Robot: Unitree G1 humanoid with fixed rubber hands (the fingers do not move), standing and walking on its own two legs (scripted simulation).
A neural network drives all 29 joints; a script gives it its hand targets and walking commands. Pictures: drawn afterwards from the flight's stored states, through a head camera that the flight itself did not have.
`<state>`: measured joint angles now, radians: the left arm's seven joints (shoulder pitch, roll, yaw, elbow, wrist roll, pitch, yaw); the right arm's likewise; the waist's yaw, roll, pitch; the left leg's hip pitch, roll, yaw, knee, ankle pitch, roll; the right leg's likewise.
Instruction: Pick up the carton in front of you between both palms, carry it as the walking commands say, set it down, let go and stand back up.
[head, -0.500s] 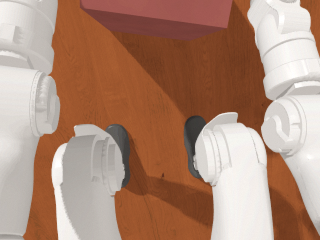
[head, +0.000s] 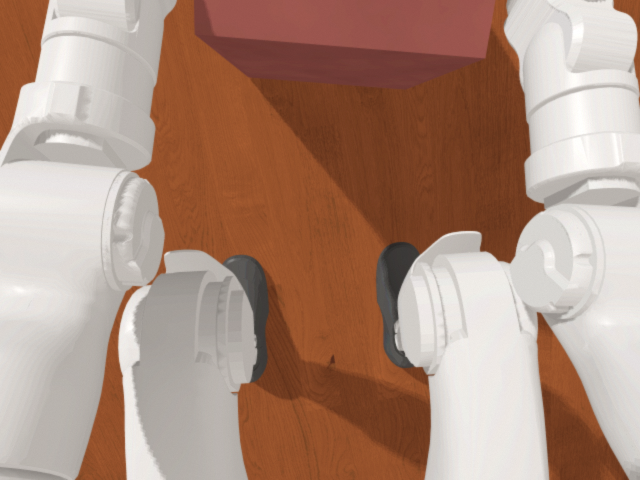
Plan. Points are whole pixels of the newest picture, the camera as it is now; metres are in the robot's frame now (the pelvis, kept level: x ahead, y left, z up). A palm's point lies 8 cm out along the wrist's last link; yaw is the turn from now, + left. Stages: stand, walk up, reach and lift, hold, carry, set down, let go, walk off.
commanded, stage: reach and lift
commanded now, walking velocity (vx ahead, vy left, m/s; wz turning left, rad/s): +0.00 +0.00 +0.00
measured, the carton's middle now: out of the picture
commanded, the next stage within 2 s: none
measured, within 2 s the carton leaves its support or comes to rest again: neither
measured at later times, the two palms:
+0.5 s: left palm out of the picture +0.52 +0.14 +0.04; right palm out of the picture +0.49 -0.16 +0.04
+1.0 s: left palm out of the picture +0.47 +0.15 +0.19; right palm out of the picture +0.46 -0.15 +0.19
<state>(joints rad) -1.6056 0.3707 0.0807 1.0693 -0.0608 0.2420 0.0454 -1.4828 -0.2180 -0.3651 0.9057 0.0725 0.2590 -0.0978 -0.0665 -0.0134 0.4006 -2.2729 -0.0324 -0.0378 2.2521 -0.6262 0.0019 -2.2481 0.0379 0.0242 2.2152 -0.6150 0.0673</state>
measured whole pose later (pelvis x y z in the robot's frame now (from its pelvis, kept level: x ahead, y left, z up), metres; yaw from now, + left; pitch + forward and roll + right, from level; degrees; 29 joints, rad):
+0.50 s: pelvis -0.02 -0.01 +0.10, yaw +2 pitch +44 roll -2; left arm -1.31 0.11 0.47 0.87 0.29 0.38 0.01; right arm -1.18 0.03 -0.62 0.66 -0.27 0.41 -0.06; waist -0.05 0.02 -0.08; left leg -2.13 -0.06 -0.07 1.82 -0.46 -0.03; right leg -2.11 0.05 0.04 1.80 -0.47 0.06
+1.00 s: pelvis +0.02 -0.01 +0.22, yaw +3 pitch +39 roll -1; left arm -0.89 -0.05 0.44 0.65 0.28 0.41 0.01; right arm -0.83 0.10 -0.52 0.56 -0.26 0.42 -0.02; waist -0.04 0.02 -0.24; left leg -1.66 -0.05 -0.06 1.46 -0.46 -0.02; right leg -1.65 0.03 0.05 1.44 -0.47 0.04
